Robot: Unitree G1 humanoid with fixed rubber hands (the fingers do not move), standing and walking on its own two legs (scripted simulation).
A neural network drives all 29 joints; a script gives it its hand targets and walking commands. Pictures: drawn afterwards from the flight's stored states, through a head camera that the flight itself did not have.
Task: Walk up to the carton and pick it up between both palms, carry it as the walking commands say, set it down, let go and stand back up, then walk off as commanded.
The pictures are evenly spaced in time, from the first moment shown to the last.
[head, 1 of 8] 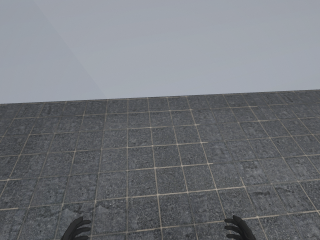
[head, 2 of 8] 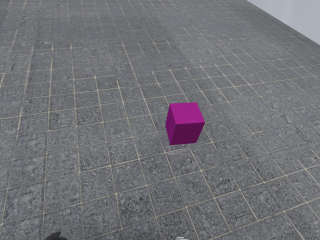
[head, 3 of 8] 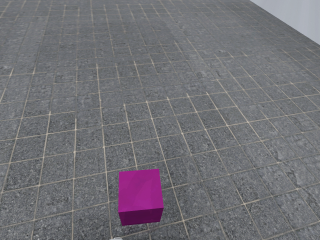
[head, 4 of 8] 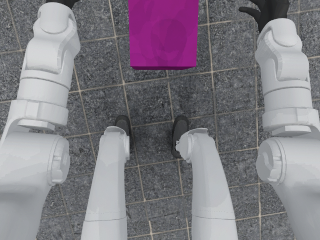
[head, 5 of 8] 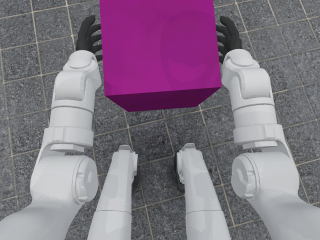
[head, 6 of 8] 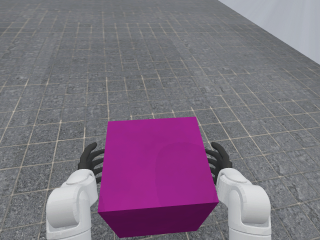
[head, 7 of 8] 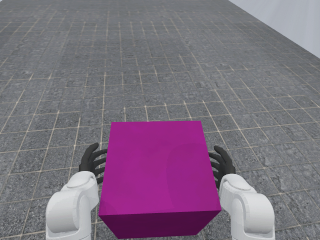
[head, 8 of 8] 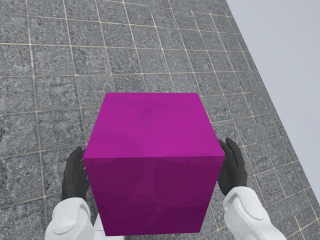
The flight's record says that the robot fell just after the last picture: yes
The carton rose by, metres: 0.68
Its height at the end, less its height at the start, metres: +0.47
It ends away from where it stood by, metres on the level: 7.01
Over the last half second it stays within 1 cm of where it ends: no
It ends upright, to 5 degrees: no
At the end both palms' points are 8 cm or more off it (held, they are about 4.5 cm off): no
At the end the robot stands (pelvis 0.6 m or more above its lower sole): yes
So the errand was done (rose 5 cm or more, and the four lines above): no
